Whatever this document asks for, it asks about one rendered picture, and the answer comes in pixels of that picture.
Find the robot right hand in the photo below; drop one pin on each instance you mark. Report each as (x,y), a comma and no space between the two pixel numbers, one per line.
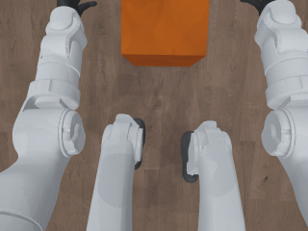
(258,4)

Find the robot left hand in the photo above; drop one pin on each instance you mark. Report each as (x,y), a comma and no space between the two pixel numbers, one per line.
(74,5)

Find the robot left upper arm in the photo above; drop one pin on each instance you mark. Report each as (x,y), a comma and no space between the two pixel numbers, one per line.
(45,140)

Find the right robot thigh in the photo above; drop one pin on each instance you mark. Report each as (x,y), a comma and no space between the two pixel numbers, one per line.
(220,205)

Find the left robot foot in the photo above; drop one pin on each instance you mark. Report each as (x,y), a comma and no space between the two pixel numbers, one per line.
(142,126)

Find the right robot forearm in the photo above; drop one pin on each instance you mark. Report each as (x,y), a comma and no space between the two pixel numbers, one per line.
(284,54)

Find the robot right upper arm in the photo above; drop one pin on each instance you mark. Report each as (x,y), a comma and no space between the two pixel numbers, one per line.
(285,135)

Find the carton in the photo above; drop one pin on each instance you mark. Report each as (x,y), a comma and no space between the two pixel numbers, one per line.
(164,32)

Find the left robot forearm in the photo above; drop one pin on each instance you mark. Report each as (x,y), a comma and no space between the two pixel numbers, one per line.
(59,64)

